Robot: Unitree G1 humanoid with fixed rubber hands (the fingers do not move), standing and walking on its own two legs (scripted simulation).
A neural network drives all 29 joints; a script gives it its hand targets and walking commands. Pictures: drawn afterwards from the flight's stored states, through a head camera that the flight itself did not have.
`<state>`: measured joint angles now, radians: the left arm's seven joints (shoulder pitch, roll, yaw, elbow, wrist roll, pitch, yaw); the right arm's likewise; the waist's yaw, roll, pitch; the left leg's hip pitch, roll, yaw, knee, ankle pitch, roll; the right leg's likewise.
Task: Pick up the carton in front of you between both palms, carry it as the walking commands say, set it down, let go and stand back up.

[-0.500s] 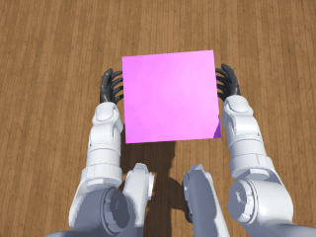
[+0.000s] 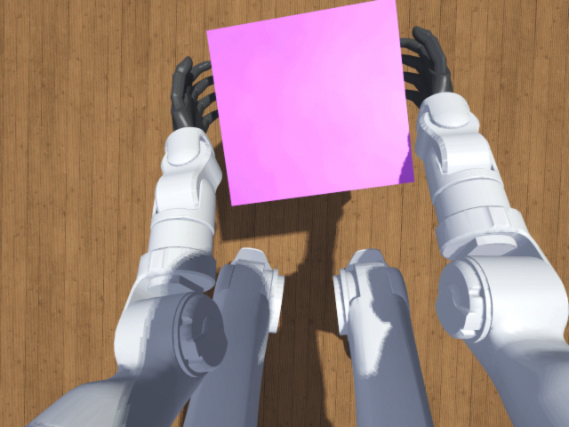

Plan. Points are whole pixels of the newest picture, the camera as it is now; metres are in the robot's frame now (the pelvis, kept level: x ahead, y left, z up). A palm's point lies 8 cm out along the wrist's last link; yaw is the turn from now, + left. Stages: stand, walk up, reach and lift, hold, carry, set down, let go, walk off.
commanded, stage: set down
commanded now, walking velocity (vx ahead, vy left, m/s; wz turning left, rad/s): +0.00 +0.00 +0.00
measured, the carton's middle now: (310, 126) +0.49 -0.02 -0.21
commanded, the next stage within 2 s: none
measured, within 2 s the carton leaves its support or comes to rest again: rests again in 0.68 s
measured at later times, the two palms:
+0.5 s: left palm (209, 135) +0.49 +0.13 -0.21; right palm (410, 103) +0.52 -0.16 -0.21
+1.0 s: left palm (208, 137) +0.49 +0.14 -0.23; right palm (404, 112) +0.51 -0.16 -0.24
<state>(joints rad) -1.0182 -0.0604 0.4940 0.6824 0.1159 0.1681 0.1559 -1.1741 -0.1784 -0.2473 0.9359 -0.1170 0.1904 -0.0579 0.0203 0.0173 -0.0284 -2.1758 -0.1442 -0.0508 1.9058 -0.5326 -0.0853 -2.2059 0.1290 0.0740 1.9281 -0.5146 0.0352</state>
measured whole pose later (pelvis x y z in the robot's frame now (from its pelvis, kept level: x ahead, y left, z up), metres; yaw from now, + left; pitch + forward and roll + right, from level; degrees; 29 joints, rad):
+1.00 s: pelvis +0.00 +0.00 -0.07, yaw +1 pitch +36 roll +3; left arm -1.22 0.07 0.44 0.98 0.03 0.07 0.14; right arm -1.39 -0.29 -0.12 1.24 -0.01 0.08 -0.05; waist 0.02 0.05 0.25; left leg -2.24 -0.15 -0.03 2.18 -0.58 -0.09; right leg -2.27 0.09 0.03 2.21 -0.57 0.01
